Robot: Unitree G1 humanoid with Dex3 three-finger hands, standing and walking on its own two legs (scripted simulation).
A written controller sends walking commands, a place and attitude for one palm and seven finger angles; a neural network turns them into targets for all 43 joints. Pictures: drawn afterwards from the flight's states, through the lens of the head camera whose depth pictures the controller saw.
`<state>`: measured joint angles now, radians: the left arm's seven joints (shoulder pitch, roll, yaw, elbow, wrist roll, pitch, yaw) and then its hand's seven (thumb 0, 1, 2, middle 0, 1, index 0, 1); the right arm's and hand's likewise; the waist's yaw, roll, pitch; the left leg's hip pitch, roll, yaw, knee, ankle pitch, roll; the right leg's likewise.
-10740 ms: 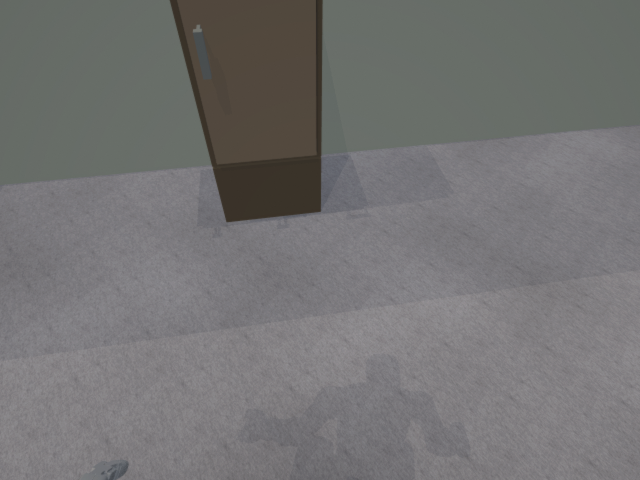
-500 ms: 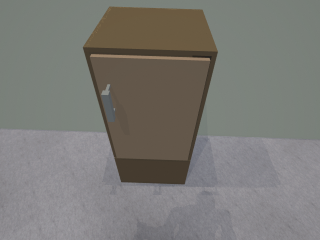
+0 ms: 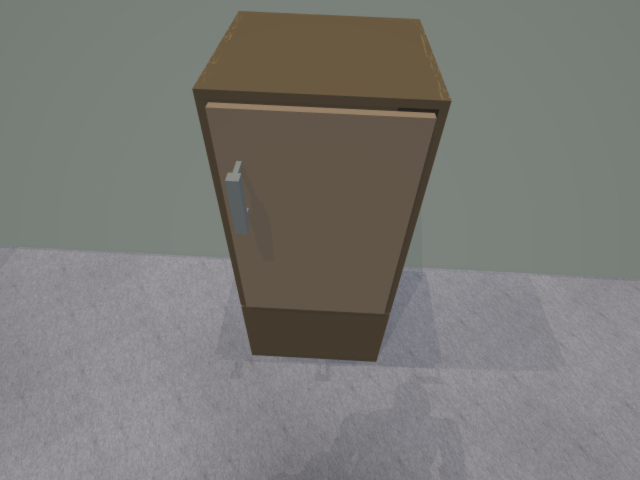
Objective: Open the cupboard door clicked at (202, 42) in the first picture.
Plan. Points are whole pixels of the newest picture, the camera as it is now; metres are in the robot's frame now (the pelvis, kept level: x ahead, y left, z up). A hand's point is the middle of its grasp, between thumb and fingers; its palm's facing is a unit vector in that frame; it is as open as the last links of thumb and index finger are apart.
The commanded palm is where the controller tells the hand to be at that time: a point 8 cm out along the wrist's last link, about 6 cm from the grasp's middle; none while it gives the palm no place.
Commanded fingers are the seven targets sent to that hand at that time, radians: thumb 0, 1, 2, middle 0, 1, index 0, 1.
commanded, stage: look again from close up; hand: left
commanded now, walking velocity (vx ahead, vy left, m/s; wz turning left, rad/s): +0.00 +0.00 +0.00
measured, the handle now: (240, 197) +0.60 +0.19 -0.01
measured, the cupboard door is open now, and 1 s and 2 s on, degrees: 0 0 0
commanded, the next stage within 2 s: raise the hand with hooked fingers in 0.50 s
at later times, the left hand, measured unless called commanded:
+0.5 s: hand out of the picture -0.01 +0.16 -0.18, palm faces +0.03 -0.99 -0.16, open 7.4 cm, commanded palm none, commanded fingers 0.00 0.90 0.90 -0.20 -0.30 -0.20 -0.30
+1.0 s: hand (205, 434) +0.19 +0.16 -0.06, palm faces -0.01 -1.00 +0.02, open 8.4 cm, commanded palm +0.15 +0.24 -0.05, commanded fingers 0.00 0.41 0.69 -0.23 -0.62 -0.23 -0.62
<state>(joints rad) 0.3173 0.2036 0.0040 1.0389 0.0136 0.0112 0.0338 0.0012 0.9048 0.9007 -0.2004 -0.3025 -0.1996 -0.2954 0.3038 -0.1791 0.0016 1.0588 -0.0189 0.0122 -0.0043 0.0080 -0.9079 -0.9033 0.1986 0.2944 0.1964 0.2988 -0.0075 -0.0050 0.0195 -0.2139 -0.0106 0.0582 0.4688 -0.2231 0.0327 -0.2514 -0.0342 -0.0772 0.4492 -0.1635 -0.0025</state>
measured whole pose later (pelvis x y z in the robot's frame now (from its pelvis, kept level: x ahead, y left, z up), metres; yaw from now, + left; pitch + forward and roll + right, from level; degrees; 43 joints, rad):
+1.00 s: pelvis +0.01 -0.01 -0.09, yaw +2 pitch +12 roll +1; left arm 0.45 0.18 0.12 0.10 -0.24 -0.51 -0.31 0.01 0.64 0.78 -0.22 -0.48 -0.22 -0.47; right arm 0.16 -0.28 -0.08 0.45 0.02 -0.26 0.01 0.02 -0.91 -0.90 0.20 0.29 0.19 0.30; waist -0.01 -0.06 -0.15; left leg -0.81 -0.01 0.04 1.13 -0.53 0.02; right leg -0.85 -0.02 -0.04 1.13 -0.49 -0.03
